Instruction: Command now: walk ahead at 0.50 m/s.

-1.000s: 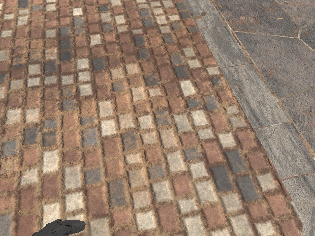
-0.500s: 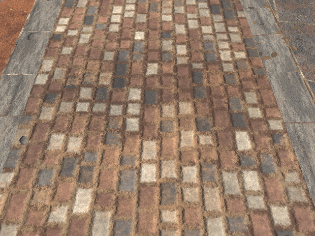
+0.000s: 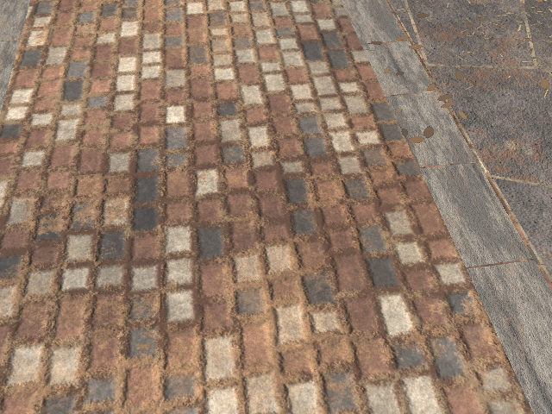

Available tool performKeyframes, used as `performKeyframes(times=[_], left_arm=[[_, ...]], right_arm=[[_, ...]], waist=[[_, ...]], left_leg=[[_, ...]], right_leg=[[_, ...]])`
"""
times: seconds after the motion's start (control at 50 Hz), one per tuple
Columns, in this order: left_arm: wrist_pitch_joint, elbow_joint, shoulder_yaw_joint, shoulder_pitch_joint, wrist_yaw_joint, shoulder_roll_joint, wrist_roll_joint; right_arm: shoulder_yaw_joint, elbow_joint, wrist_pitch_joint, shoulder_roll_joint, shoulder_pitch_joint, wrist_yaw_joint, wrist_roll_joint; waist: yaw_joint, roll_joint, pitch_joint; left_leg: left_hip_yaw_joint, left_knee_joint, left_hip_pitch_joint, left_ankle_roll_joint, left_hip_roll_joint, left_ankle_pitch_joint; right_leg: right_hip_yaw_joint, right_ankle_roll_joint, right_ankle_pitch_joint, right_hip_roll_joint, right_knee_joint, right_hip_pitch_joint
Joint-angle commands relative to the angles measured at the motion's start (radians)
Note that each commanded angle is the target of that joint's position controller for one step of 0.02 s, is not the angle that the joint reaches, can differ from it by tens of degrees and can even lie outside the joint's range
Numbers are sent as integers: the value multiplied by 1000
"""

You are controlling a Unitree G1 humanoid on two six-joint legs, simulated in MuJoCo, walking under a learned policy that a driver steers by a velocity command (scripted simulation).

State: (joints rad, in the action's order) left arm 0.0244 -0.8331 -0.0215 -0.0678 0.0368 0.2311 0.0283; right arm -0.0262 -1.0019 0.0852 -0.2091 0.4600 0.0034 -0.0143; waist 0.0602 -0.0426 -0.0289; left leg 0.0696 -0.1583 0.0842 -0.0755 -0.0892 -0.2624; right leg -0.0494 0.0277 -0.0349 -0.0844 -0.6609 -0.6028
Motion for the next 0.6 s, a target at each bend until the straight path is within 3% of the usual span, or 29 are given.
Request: performKeyframes(times=[0.02, 0.06, 0.08, 0.1, 0.12, 0.14, 0.16, 0.18, 0.2, 0.24, 0.3, 0.42, 0.52, 0.56, 0.6], left_arm=[[22, 93, -11, 114, -4, 69, -2], [31, 76, -19, 46, -12, 82, -2], [37, 42, -29, -58, -20, 97, 0], [48, -18, -43, -233, -30, 120, 9], [55, -56, -66, -417, -43, 202, 34], [47, -65, -91, -443, -40, 293, 33], [36, -54, -82, -356, -32, 233, -10], [37, -38, -65, -250, -30, 174, -17], [43, -37, -52, -203, -25, 118, -13], [55, -60, -37, -186, -30, 72, -16], [76, -100, -41, -256, -31, 94, -21], [76, -142, -37, -349, -30, 97, -22], [73, -179, -36, -429, -39, 106, -14], [68, -191, -38, -440, -45, 110, -8], [63, -192, -42, -413, -51, 126, -4]], right_arm=[[-30, 8, 5, -155, 50, -12, -7], [-33, 3, 3, -169, 19, -17, -9], [-35, 0, 0, -177, 4, -17, -9], [-32, 2, -3, -172, -12, -16, -4], [-20, 35, 0, -137, -12, -15, 5], [-6, 42, -1, -41, 112, -5, 33], [-32, 38, -5, -145, 26, -10, 3], [-35, 63, -1, -141, -48, -4, 3], [-31, 68, 3, -120, -82, -1, 4], [-27, 58, -20, -89, -68, 8, -18], [-25, 67, -43, -67, -102, 24, -23], [-15, 147, -46, -62, -354, 31, -14], [-7, 191, -40, -62, -488, 28, -10], [-11, 208, -34, -75, -514, 25, -11], [-18, 207, -23, -89, -473, 21, -10]], waist=[[-11, 108, -79], [-53, 118, -46], [-99, 118, 10], [-171, 87, 103], [-228, -3, 229], [-161, -239, 331], [-150, -58, 247], [-110, -26, 104], [-88, 15, 42], [-38, -18, 5], [-25, -12, -3], [-73, -10, -64], [-115, -22, -75], [-115, -22, -84], [-82, -26, -68]], left_leg=[[-121, -23, 25, -115, 312, 562], [-99, -124, 38, -94, 313, 786], [-83, -248, 32, -80, 299, 902], [-46, -443, -43, -60, 257, 869], [-11, -741, -258, -39, 205, 531], [0, -1092, -610, 1, 0, -237], [-143, -1155, -696, -20, 53, -228], [-136, -1127, -720, -25, 101, -132], [-128, -1071, -689, -23, 136, -69], [-116, -985, -595, -1, 173, -29], [-86, -930, -607, 26, 183, 16], [-34, -649, -723, 66, 201, 215], [-2, -474, -699, 45, 164, 256], [-9, -436, -691, 26, 155, 208], [-9, -391, -612, 4, 128, 129]], right_leg=[[-22, 34, -44, 29, 66, -27], [-42, 69, -118, 73, 110, 101], [-55, 89, -137, 108, 142, 230], [-52, 118, -90, 114, 195, 453], [177, 171, -156, -97, 203, 725], [676, 311, -199, -358, 326, 949], [682, 281, -263, -305, 378, 854], [518, 253, -251, -273, 400, 707], [419, 228, -163, -228, 441, 595], [275, 179, -63, -152, 488, 466], [202, 191, 35, -132, 525, 444], [111, 175, 97, -89, 566, 500], [85, 170, 205, -113, 530, 617], [102, 168, 269, -139, 492, 670], [115, 156, 411, -149, 412, 695]])
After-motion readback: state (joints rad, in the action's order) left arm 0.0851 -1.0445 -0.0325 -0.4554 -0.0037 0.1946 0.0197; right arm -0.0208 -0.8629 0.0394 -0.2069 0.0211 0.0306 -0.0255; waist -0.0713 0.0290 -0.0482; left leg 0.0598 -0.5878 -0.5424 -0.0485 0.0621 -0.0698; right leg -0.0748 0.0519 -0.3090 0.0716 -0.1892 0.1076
